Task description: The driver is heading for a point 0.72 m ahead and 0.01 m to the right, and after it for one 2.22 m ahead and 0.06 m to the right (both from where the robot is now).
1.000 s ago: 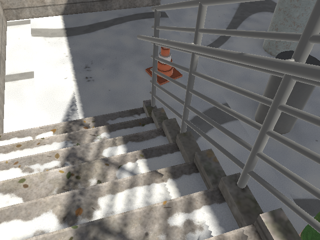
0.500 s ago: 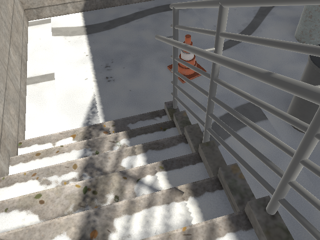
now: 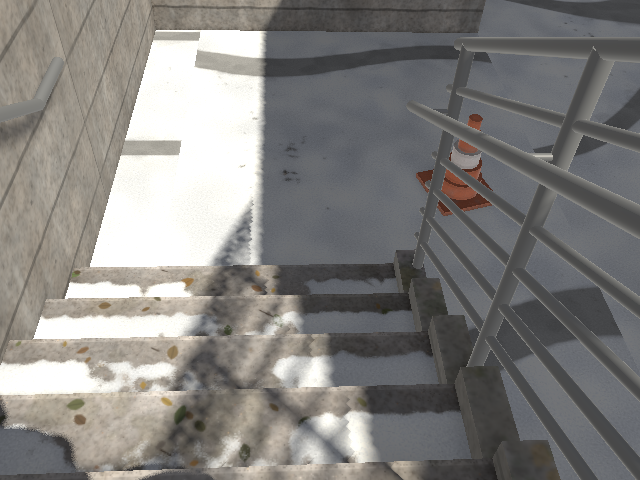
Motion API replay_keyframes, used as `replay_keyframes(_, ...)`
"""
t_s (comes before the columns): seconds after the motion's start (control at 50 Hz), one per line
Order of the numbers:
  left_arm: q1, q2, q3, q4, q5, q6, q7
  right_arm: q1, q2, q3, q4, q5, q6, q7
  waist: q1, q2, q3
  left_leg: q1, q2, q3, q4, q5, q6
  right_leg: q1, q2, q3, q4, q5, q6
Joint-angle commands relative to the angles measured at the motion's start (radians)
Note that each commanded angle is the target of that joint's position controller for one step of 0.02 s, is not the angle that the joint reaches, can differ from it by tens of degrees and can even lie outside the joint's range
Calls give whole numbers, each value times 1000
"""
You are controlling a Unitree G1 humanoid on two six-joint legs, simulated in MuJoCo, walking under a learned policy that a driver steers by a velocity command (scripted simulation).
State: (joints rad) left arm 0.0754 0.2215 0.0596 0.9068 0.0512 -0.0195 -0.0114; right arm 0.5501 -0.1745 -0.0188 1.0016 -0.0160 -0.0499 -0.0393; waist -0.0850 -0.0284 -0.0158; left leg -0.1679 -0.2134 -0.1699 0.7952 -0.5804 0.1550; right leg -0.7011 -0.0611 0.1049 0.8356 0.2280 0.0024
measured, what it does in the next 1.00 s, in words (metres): goes down: right foot 0.17 m lower, then left foot 0.17 m lower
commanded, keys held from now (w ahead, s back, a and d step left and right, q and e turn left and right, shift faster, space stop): w+q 0.14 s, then w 0.70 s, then w+e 0.02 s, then e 0.14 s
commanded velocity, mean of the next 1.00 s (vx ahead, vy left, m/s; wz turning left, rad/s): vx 0.48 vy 0.00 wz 0.19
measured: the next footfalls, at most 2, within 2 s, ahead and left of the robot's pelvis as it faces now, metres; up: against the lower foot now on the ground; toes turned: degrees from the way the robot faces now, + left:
right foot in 0.20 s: +0.26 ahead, -0.14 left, -0.17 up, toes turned +8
left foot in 0.82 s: +0.58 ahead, +0.10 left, -0.34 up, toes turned +13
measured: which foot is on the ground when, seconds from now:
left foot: down 0.00-0.20, up 0.22-0.80, down 0.82-1.00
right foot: up 0.00-0.18, down 0.20-0.82, up 0.84-1.00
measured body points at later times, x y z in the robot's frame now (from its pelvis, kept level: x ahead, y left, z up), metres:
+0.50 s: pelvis +0.26 -0.07 -0.15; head +0.26 -0.09 +0.30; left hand +0.08 +0.14 -0.27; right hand +0.41 -0.28 -0.29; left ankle +0.39 +0.12 -0.78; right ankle +0.22 -0.14 -0.87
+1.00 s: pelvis +0.54 +0.03 -0.31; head +0.55 +0.05 +0.14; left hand +0.48 +0.26 -0.47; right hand +0.61 -0.20 -0.46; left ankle +0.54 +0.09 -1.04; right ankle +0.57 -0.12 -0.91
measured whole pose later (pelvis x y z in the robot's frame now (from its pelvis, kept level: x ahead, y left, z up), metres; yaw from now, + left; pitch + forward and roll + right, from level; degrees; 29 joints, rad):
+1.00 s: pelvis +0.54 +0.03 -0.31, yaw +8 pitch -1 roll +0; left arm 0.36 0.19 0.06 1.02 0.04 0.01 0.03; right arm 0.30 -0.16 -0.02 1.01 -0.02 -0.06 -0.01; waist 0.05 -0.03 0.04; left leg -0.27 -0.04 0.11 0.60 -0.32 0.08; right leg -0.66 -0.01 0.06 1.41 -0.33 -0.05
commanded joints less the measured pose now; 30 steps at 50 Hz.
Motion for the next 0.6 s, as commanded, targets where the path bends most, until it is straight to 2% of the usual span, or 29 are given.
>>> replay_keyframes(0.02,-76,34,1,-72,-2,-25,-17,-81,-126,-24,-65,2,-21,7,17,107,78,-248,169,-309,-116,380,62,194,81,-72,-126,235,-4)
replay_keyframes(0.04,-92,41,-2,-97,-3,-26,-10,-70,-126,-22,-70,8,-26,10,5,113,98,-233,165,-310,-81,387,67,189,86,-66,-173,192,-1)
replay_keyframes(0.06,-111,36,-8,-118,-17,-26,-3,-66,-124,-21,-57,3,-23,15,-15,139,108,-224,150,-275,-65,439,59,241,102,-83,-257,144,-2)
replay_keyframes(0.08,-151,40,-11,-135,-22,-30,2,-30,-122,-19,-40,-4,-15,17,-63,151,134,-197,139,-277,-50,448,51,274,106,-84,-325,92,2)
replay_keyframes(0.1,-136,51,-10,-149,-32,-41,7,-6,-130,-23,-35,-15,-11,6,-71,172,155,-166,134,-288,-26,466,47,311,87,-53,-404,95,-1)
replay_keyframes(0.12,-86,55,-10,-127,-50,-48,15,-7,-132,-22,-20,-29,3,-16,-48,154,163,-107,142,-313,61,469,48,334,37,7,-505,129,-7)
replay_keyframes(0.14,-2,66,-9,-111,-66,-55,30,-7,-125,-20,-10,-49,8,-22,-25,102,137,-54,105,-284,206,438,44,397,26,11,-606,207,-5)
replay_keyframes(0.16,174,78,1,-63,-61,-61,40,-22,-149,-24,-3,-54,7,-20,70,36,97,-43,82,-227,407,489,47,522,2,-35,-724,325,-11)
replay_keyframes(0.18,336,120,25,-21,-33,-54,39,-50,-189,-40,-6,-40,14,-10,136,61,25,-142,99,-165,616,481,52,718,-24,-63,-666,207,-33)
replay_keyframes(0.2,451,163,36,10,-31,-40,32,-20,-130,-41,-15,-18,5,11,159,-67,-70,-387,8,-73,925,-66,19,974,-111,20,-483,313,-73)
replay_keyframes(0.22,558,179,32,18,-9,-34,5,171,-75,-34,-9,44,1,-1,108,-192,-221,-638,21,-7,1236,-389,-9,1271,-300,141,-63,660,-148)
replay_keyframes(0.24,628,193,45,39,-45,-42,-19,135,-84,-19,-39,40,10,-17,142,-208,-284,-843,86,47,1385,-344,-8,1321,-357,270,-72,459,-226)
replay_keyframes(0.26,550,225,60,21,-67,-50,-9,21,-109,-11,-94,13,24,-15,162,-303,-253,-1035,110,129,1403,-240,-25,1239,-429,477,-296,-189,-368)
replay_keyframes(0.28,455,80,25,-8,-76,-49,8,-187,-156,-30,-114,-33,39,-8,162,19,-41,-1026,150,102,1187,-39,-40,926,-310,399,-469,-557,-314)
replay_keyframes(0.3,441,118,23,2,-56,-64,14,-271,-137,-27,-144,-41,54,2,160,-59,54,-965,155,55,1151,15,-33,708,-334,455,-484,-544,-336)
replay_keyframes(0.32,467,78,4,39,-36,-72,4,-213,-108,-27,-110,-36,70,7,87,13,125,-895,173,4,1061,54,-29,519,-307,434,-442,-457,-296)
replay_keyframes(0.34,434,45,-13,51,-41,-91,3,-245,-75,-18,-111,-27,71,17,40,65,161,-859,182,-48,864,251,-37,383,-217,312,-429,-465,-218)
replay_keyframes(0.36,378,50,-18,46,-65,-108,15,-235,-47,-9,-110,-7,82,29,-18,12,192,-706,183,-32,598,390,-74,191,-158,199,-480,-448,-171)
replay_keyframes(0.38,374,56,-26,45,-67,-112,17,-247,-47,-13,-111,-27,86,41,-17,-39,175,-615,175,7,457,482,-92,135,-127,160,-479,-368,-167)
replay_keyframes(0.4,430,64,-24,58,-73,-113,19,-210,-36,-14,-81,-50,86,44,-18,-88,109,-557,167,18,394,559,-108,165,-124,163,-442,-210,-170)
replay_keyframes(0.42,470,106,-8,71,-76,-106,25,-180,-32,-9,-54,-53,94,36,-17,-96,40,-521,165,47,425,585,-115,226,-148,161,-423,-70,-177)
replay_keyframes(0.44,479,142,6,75,-72,-104,24,-150,-37,-18,-37,-36,99,32,-33,-114,3,-541,170,32,489,695,-99,288,-167,181,-389,-39,-167)
replay_keyframes(0.46,497,100,-4,81,-82,-97,23,-208,-56,-25,-52,-29,101,32,-25,-96,26,-608,179,16,460,694,-91,342,-150,182,-380,-89,-156)
replay_keyframes(0.48,498,53,-11,100,-88,-99,26,-313,-93,-41,-85,-20,90,38,-8,-34,75,-675,195,-44,309,827,-80,376,-91,141,-321,-336,-136)
replay_keyframes(0.52,536,80,-5,100,-68,-94,35,-445,-84,-38,-107,-25,62,46,59,-57,110,-712,208,12,208,916,-74,416,-80,165,-321,-511,-156)
replay_keyframes(0.54,584,85,-3,110,-55,-94,43,-479,-79,-41,-106,-26,55,47,89,-59,114,-761,218,13,203,927,-81,482,-105,187,-265,-532,-167)
replay_keyframes(0.56,585,57,-9,116,-58,-96,51,-523,-82,-42,-118,-34,44,50,93,-22,136,-739,233,25,117,993,-96,454,-93,168,-226,-554,-173)
replay_keyframes(0.58,606,62,-7,109,-32,-97,51,-594,-64,-33,-138,-33,33,55,132,-4,128,-689,223,107,76,1016,-109,420,-75,166,-212,-618,-185)
replay_keyframes(0.6,621,61,-4,101,-31,-94,58,-645,-54,-27,-144,-43,24,64,157,2,140,-669,226,125,34,1040,-120,430,-73,168,-184,-612,-190)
